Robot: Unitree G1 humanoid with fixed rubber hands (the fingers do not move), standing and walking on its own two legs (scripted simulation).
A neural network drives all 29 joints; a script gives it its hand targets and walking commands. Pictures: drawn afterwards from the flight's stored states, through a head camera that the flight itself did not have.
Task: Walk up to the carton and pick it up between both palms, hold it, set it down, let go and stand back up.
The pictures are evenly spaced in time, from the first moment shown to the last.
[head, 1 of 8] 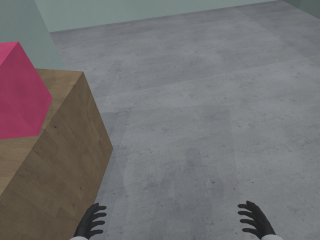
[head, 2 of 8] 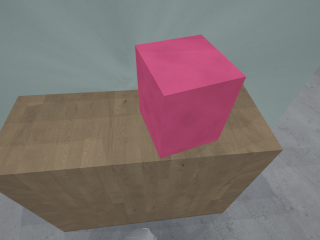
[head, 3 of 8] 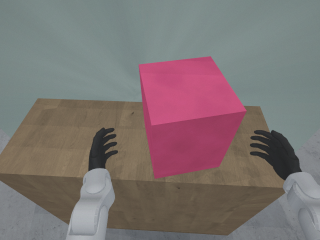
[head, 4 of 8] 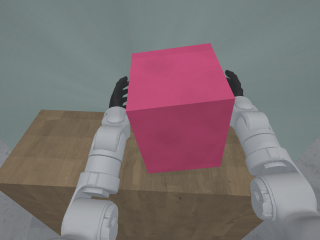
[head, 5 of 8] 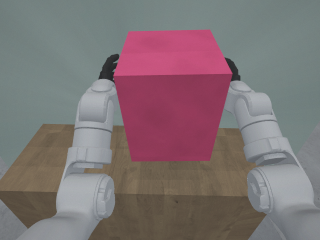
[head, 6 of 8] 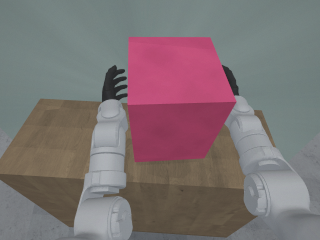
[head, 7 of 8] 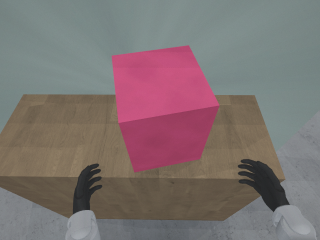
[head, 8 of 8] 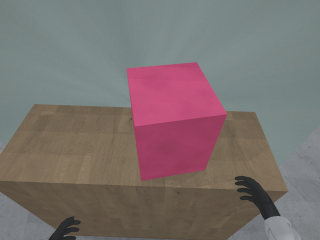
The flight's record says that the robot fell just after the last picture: no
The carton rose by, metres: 0.17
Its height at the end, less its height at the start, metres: +0.00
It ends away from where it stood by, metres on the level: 0.04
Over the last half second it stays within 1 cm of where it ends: yes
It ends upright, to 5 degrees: yes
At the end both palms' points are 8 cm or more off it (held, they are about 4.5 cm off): yes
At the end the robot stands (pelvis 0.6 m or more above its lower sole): yes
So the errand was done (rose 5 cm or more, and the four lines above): yes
